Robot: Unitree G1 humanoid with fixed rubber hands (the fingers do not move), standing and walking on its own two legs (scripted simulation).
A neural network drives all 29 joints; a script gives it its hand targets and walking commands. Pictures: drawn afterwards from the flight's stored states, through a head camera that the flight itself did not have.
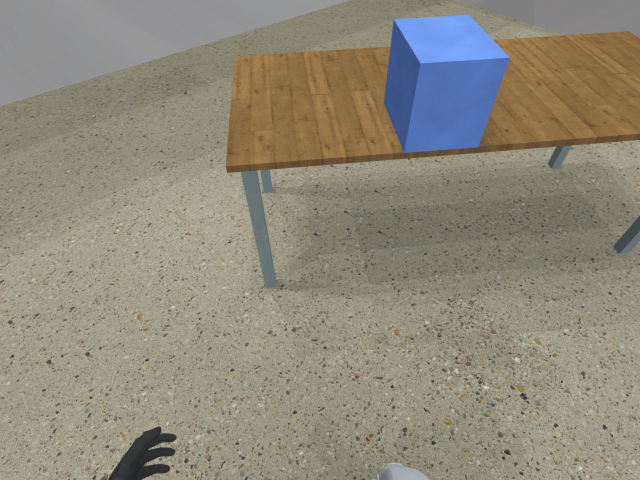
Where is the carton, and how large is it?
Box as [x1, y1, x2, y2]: [384, 15, 509, 152]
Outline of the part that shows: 469,15 394,19 384,104 404,152 478,146 509,57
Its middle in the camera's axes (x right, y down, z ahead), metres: +0.31 -0.42 +1.01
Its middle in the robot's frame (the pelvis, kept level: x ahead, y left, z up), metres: +1.03 -0.34 -0.03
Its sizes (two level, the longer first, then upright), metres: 0.253 0.200 0.233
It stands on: a table, 0.60 m high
